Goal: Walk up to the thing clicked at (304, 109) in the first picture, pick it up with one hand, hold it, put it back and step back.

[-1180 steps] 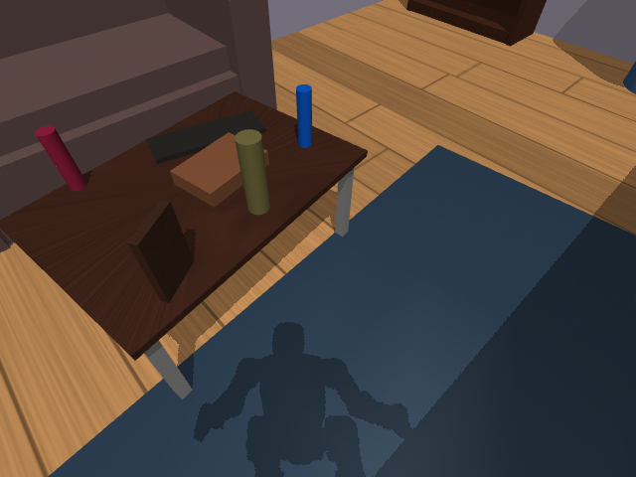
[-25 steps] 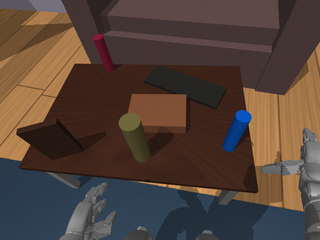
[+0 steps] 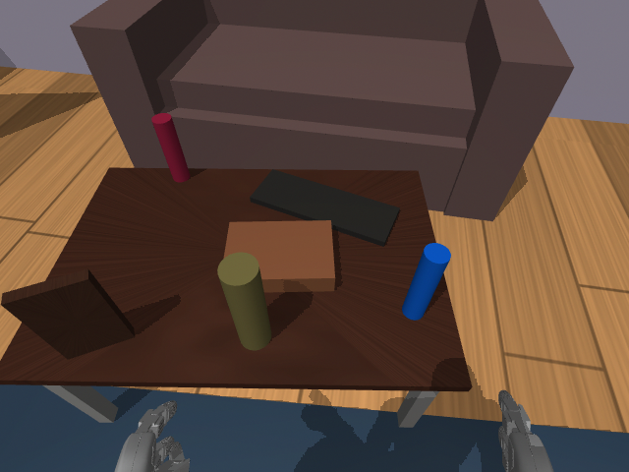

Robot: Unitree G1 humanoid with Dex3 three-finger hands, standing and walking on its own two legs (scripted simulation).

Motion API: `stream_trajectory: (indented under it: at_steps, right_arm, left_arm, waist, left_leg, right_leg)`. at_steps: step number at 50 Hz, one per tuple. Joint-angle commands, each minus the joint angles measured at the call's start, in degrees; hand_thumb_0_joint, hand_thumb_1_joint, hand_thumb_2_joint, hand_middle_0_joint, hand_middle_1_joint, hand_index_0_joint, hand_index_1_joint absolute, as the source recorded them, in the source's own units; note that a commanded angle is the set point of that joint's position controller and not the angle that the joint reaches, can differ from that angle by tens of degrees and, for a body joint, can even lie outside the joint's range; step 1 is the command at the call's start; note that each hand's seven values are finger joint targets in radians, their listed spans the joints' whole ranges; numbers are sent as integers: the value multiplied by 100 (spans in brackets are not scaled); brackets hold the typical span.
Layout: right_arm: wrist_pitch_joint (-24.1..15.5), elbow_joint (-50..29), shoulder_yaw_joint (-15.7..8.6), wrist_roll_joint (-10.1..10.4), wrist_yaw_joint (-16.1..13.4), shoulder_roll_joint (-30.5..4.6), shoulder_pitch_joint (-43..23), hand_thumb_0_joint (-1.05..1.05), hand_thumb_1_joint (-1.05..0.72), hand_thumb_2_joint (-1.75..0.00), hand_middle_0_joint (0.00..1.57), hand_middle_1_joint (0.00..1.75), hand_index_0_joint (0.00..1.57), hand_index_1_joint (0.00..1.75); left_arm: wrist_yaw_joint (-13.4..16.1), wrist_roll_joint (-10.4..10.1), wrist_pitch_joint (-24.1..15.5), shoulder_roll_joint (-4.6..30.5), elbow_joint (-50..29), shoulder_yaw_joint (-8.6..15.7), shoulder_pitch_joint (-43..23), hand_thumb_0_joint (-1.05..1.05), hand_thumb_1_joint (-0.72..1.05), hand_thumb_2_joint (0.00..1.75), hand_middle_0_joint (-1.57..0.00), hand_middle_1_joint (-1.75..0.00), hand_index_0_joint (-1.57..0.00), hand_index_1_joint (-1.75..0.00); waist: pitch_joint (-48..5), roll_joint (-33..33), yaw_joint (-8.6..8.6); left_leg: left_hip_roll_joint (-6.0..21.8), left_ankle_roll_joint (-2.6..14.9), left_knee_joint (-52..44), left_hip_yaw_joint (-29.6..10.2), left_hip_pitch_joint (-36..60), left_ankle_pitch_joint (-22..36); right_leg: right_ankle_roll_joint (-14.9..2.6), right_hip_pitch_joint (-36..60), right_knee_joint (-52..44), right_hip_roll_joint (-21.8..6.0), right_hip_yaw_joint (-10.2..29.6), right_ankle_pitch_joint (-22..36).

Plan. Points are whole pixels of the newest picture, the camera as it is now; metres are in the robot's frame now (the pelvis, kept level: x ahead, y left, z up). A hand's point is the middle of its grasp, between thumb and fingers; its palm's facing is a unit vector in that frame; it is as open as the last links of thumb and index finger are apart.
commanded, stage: home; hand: right
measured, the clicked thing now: (423, 284) +0.52 -0.21 -0.20
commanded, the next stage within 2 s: stand in 1.92 s
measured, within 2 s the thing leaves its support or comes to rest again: neither
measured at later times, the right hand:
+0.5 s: hand out of the picture +0.15 -0.18 -0.06, palm faces +0.15 +0.95 -0.27, open 17.6 cm
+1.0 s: hand (486, 466) +0.17 -0.19 -0.06, palm faces +0.14 +0.95 -0.28, open 17.6 cm
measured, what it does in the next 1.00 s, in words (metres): stands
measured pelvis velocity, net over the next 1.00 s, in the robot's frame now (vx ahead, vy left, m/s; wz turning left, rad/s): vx -0.01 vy -0.01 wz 0.00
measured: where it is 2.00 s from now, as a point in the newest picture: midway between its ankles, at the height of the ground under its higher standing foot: outside the picture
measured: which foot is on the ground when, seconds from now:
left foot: down 0.00-1.00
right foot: down 0.00-1.00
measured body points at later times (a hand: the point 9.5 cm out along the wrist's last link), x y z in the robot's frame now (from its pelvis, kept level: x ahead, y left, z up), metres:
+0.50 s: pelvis -0.02 +0.00 +0.00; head +0.00 +0.00 +0.45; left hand +0.15 +0.24 -0.07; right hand +0.14 -0.23 -0.04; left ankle +0.00 +0.14 -0.69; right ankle +0.01 -0.13 -0.69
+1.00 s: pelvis -0.01 -0.01 +0.00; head +0.01 -0.02 +0.45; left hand +0.16 +0.23 -0.07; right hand +0.16 -0.24 -0.04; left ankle +0.00 +0.14 -0.69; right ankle +0.01 -0.13 -0.69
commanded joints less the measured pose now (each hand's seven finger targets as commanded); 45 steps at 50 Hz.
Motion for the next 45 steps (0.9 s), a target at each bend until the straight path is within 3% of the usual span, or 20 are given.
stream_trajectory:
  at_steps: [1, 3, 9, 12, 14, 15, 16, 20, 21, 23, 28, 29, 30, 31, 32, 34, 39, 41, 42, 45]
  right_arm:
    - [-252, -1546, -420, -72, -155, -756, -689, 0, 58, -4, 5, 5, 5, 5]
    - [-190, -1421, -357, -104, -175, -661, -571, 0, 59, -3, 5, 5, 5, 5]
    - [-35, -1277, -307, -147, -195, -564, -164, 0, 60, -2, 5, 4, 5, 4]
    - [9, -1219, -294, -155, -195, -522, -122, 0, 57, -4, 5, 5, 5, 5]
    - [31, -1309, -440, -160, -202, -684, -185, 0, 58, -4, 5, 5, 5, 5]
    - [44, -1232, -307, -158, -185, -548, -133, 0, 56, -4, 5, 5, 5, 5]
    - [42, -1326, -411, -161, -196, -617, -151, 0, 58, -3, 5, 5, 5, 5]
    - [85, -1408, -338, -163, -197, -559, -276, 0, 59, -3, 5, 4, 5, 4]
    - [92, -1477, -373, -173, -209, -619, -276, 0, 60, -2, 5, 4, 5, 4]
    - [115, -1427, -338, -186, -207, -570, -279, 0, 58, -4, 5, 5, 5, 5]
    - [185, -1442, -360, -207, -224, -616, -168, 0, 57, -4, 5, 5, 5, 5]
    - [195, -1453, -282, -204, -219, -551, -230, 0, 56, -4, 5, 5, 5, 5]
    - [195, -1542, -191, -193, -204, -451, -263, 0, 57, -4, 5, 5, 5, 5]
    - [218, -1463, -228, -195, -214, -473, -290, 0, 57, -4, 5, 5, 5, 5]
    - [227, -1487, -361, -198, -221, -600, -190, 0, 58, -3, 5, 5, 5, 5]
    - [246, -1460, -324, -204, -213, -549, -214, 0, 56, -4, 5, 5, 5, 5]
    - [301, -1451, -304, -232, -209, -517, -142, 0, 56, -4, 5, 5, 5, 5]
    - [338, -1508, -375, -233, -213, -585, -72, 0, 56, -4, 5, 5, 5, 5]
    - [349, -1505, -290, -224, -198, -529, -231, 0, 57, -4, 5, 5, 5, 5]
    - [383, -1535, -340, -233, -212, -583, -195, 0, 56, -5, 5, 5, 5, 5]
  left_arm:
    - [250, 77, -624, 691, -770, 347, -435, 0, 90, 90, -20, -30, -20, -30]
    - [293, 109, -753, 673, -673, 351, -431, 0, 90, 90, -20, -30, -20, -30]
    - [310, 166, -1083, 625, -540, 308, -586, 0, 90, 90, -20, -30, -20, -30]
    - [307, 185, -1191, 627, -479, 313, -643, 0, 90, 90, -20, -30, -20, -30]
    - [316, 189, -1251, 636, -467, 303, -643, 0, 90, 90, -20, -30, -20, -30]
    - [319, 201, -1276, 620, -424, 301, -666, 0, 90, 90, -20, -30, -20, -30]
    - [325, 214, -1305, 625, -403, 306, -628, 0, 90, 90, -20, -30, -20, -30]
    - [360, 218, -1397, 672, -375, 316, -626, 0, 90, 90, -20, -30, -20, -30]
    - [357, 225, -1401, 654, -355, 307, -630, 0, 90, 90, -20, -30, -20, -30]
    - [385, 225, -1438, 699, -340, 332, -598, 0, 90, 90, -20, -30, -20, -30]
    - [393, 253, -1492, 704, -308, 347, -618, 0, 90, 90, -20, -30, -20, -30]
    - [397, 255, -1504, 707, -300, 339, -600, 0, 90, 90, -20, -30, -20, -30]
    - [384, 251, -1517, 645, -281, 304, -640, 0, 90, 90, -20, -30, -20, -30]
    - [386, 258, -1523, 693, -263, 346, -589, 0, 90, 90, -20, -30, -20, -30]
    - [385, 253, -1538, 665, -266, 313, -640, 0, 90, 90, -20, -30, -20, -30]
    - [391, 260, -1554, 664, -264, 323, -660, 0, 90, 90, -20, -30, -20, -30]
    - [391, 271, -1564, 691, -221, 362, -564, 0, 90, 90, -20, -30, -20, -30]
    - [385, 280, -1566, 664, -200, 326, -580, 0, 90, 90, -20, -30, -20, -30]
    - [389, 269, -1560, 654, -213, 325, -585, 0, 90, 90, -20, -30, -20, -30]
    - [383, 289, -1559, 688, -200, 350, -565, 0, 90, 90, -20, -30, -20, -30]
  waist:
    - [-641, 130, 175]
    - [-551, 153, 205]
    - [-357, 168, 3]
    - [-292, 321, 29]
    - [-232, 328, 24]
    - [-135, 256, 35]
    - [-263, 231, 26]
    - [-370, 208, 88]
    - [-391, -32, 16]
    - [-510, 110, 107]
    - [-401, -24, 39]
    - [-410, 66, 96]
    - [-384, -31, 41]
    - [-401, -4, 85]
    - [-336, -64, -6]
    - [-368, -2, 37]
    - [-643, 3, 74]
    - [-667, -106, 0]
    - [-609, -34, 83]
    - [-654, -109, 60]
  left_leg:
    - [-103, 127, -877, 99, 146, 884]
    - [-65, 123, -939, 70, 90, 656]
    - [-21, 135, -1110, 43, 96, 159]
    - [-1, 111, -1197, -8, 95, -25]
    - [1, 104, -1224, -30, 45, -101]
    - [-7, 108, -1246, -17, 22, -231]
    - [-11, 104, -1208, -18, 79, -106]
    - [-85, 109, -1029, 146, 72, 249]
    - [-93, 127, -980, 153, 105, 277]
    - [-132, 123, -903, 180, 100, 430]
    - [-163, 131, -897, 241, 153, 456]
    - [-159, 124, -894, 237, 135, 495]
    - [-163, 131, -899, 240, 155, 465]
    - [-164, 129, -889, 250, 140, 481]
    - [-172, 135, -892, 258, 151, 399]
    - [-174, 131, -924, 237, 169, 358]
    - [-191, 126, -726, 294, 313, 990]
    - [-174, 127, -713, 278, 417, 1174]
    - [-184, 116, -750, 279, 354, 1128]
    - [-181, 122, -729, 294, 421, 1175]
  right_leg:
    - [-234, 482, -719, 161, -266, 776]
    - [-239, 393, -692, 186, -281, 593]
    - [-204, 249, -755, 242, -321, 316]
    - [-203, 180, -726, 254, -337, 205]
    - [-200, 188, -738, 253, -346, 155]
    - [-197, 134, -765, 262, -349, 27]
    - [-197, 188, -757, 261, -351, 106]
    - [-206, 336, -810, 229, -286, 294]
    - [-192, 336, -837, 231, -280, 295]
    - [-199, 459, -830, 192, -253, 430]
    - [-168, 421, -900, 187, -236, 470]
    - [-177, 435, -893, 181, -230, 493]
    - [-161, 416, -913, 183, -226, 482]
    - [-165, 410, -923, 177, -202, 487]
    - [-150, 390, -955, 168, -205, 415]
    - [-162, 396, -938, 175, -224, 377]
    - [-136, 583, -879, 136, -154, 1072]
    - [-121, 611, -825, 147, -184, 1279]
    - [-138, 574, -832, 151, -190, 1210]
    - [-123, 614, -863, 139, -177, 1260]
